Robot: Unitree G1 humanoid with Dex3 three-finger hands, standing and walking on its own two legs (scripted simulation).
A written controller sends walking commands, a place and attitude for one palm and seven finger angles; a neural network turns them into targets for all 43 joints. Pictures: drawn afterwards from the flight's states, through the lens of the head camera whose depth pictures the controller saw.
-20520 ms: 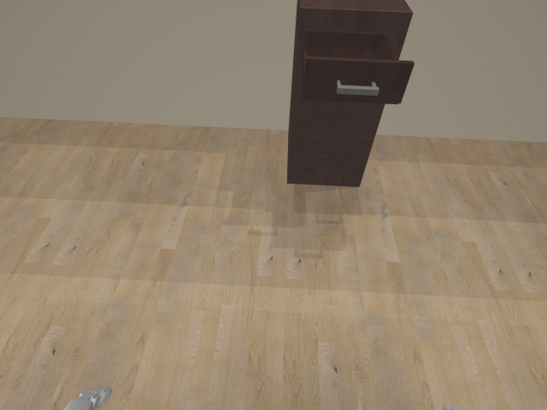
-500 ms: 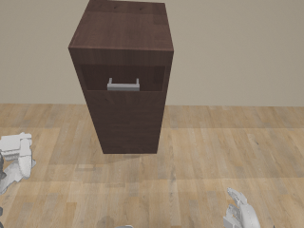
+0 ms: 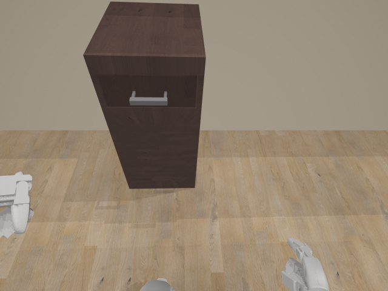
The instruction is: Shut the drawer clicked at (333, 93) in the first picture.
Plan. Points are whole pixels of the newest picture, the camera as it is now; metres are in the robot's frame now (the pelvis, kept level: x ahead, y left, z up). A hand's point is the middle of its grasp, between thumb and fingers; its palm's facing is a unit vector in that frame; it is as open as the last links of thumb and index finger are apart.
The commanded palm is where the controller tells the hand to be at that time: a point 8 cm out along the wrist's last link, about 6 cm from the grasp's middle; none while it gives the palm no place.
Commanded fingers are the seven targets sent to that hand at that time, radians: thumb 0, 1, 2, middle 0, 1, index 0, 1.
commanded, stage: step back with the hand held close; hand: left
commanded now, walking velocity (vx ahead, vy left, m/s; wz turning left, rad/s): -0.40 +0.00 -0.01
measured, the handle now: (149, 97) +0.73 +0.20 -0.07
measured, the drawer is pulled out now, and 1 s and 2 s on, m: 0.00 0.00 0.00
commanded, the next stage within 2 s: stop stepping back and stand still in 0.04 s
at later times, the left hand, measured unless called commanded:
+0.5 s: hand out of the picture +0.07 +0.25 +0.18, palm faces +0.41 -0.81 -0.41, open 3.2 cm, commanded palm +0.02 +0.29 +0.18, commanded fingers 0.00 0.90 0.90 -1.40 -1.60 -1.40 -1.60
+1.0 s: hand out of the picture +0.05 +0.25 +0.13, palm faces +0.36 -0.84 -0.41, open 3.2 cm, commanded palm none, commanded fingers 0.00 0.90 0.90 -1.28 -1.47 -1.28 -1.47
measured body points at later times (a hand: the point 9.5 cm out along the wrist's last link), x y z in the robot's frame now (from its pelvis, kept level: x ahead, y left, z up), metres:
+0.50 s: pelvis -0.11 +0.01 +0.00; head -0.13 +0.02 +0.45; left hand +0.04 +0.29 +0.20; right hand +0.04 -0.22 -0.08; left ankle -0.12 +0.12 -0.71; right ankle -0.04 -0.08 -0.73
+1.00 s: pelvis -0.14 +0.01 -0.02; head -0.16 +0.03 +0.43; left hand +0.02 +0.30 +0.15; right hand +0.01 -0.24 -0.09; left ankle -0.11 +0.11 -0.74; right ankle -0.12 -0.12 -0.73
